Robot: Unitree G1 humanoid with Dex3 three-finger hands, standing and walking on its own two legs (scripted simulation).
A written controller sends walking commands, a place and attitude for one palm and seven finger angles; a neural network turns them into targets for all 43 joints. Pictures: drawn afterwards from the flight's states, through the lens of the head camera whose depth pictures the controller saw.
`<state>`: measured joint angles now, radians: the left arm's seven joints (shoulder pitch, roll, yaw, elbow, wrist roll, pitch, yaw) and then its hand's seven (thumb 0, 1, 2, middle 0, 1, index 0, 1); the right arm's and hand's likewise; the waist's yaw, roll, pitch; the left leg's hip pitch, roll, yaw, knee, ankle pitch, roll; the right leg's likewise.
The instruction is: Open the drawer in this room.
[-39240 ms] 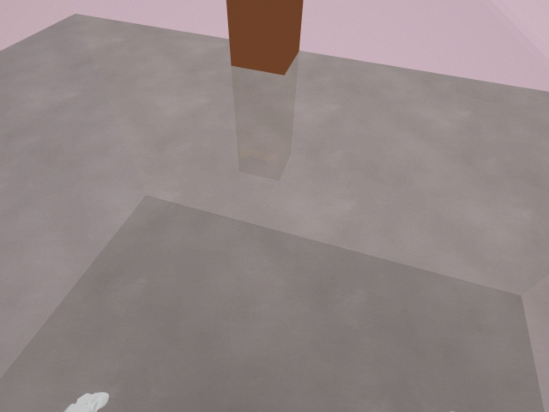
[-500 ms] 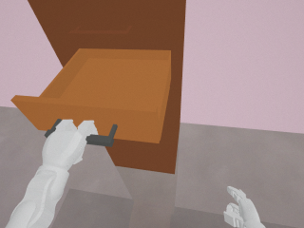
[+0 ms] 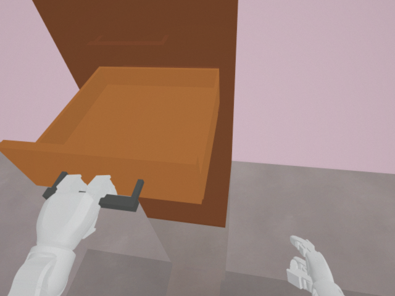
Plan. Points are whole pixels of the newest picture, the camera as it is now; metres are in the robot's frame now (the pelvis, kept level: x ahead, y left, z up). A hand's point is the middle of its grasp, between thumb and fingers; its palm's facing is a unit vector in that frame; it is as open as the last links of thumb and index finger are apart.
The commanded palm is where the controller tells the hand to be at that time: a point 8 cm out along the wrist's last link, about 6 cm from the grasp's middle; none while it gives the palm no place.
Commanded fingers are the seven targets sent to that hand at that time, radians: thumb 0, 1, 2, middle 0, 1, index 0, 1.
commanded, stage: pull the drawer open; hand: left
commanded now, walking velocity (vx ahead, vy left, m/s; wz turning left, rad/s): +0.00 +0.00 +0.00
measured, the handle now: (95, 190) +0.27 +0.24 +0.10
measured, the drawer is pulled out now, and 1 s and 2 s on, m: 0.30 0.30 0.29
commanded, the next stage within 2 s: open the thumb to release the handle in 0.02 s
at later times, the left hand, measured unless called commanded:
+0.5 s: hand (79, 218) +0.22 +0.26 +0.08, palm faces +0.04 -0.06 -1.00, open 9.6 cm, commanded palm +0.19 +0.26 +0.13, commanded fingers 0.00 -0.50 0.30 -0.30 -1.20 -0.30 -1.20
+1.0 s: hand (87, 215) +0.23 +0.24 +0.08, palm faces +0.06 -0.06 -1.00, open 13.6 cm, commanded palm +0.21 +0.25 +0.13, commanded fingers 0.00 -0.50 0.30 -0.30 -1.20 -0.30 -1.20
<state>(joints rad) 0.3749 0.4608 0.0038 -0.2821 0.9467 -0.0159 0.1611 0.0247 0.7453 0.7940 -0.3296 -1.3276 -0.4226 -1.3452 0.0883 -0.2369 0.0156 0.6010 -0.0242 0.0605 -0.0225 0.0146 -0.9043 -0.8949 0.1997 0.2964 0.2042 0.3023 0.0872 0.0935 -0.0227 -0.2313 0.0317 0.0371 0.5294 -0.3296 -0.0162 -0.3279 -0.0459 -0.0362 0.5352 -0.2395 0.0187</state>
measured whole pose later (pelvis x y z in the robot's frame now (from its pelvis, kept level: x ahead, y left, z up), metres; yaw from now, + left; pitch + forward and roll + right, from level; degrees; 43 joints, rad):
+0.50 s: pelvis +0.01 +0.00 +0.00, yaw +1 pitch +3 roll +0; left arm 0.33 0.49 0.04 -0.25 0.93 -0.05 0.13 0.00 0.13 0.57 -0.35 -1.26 -0.37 -1.26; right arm 0.10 -0.25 0.01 0.63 -0.03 0.06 -0.04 0.01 -0.91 -0.90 0.20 0.30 0.20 0.30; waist 0.10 0.09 -0.02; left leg -0.25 0.02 0.02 0.55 -0.34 -0.01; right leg -0.33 -0.06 -0.05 0.55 -0.25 0.03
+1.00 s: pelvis -0.01 +0.00 +0.00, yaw +2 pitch +1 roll +0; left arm 0.18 0.48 -0.03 -0.13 0.95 -0.04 0.14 0.00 -0.49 0.30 -0.32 -1.20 -0.36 -1.23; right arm 0.09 -0.23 0.01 0.65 -0.02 0.07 -0.05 0.01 -0.90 -0.89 0.20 0.30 0.20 0.30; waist 0.11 0.08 0.00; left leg -0.24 0.02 0.01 0.53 -0.31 -0.02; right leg -0.32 -0.06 -0.06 0.53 -0.23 0.02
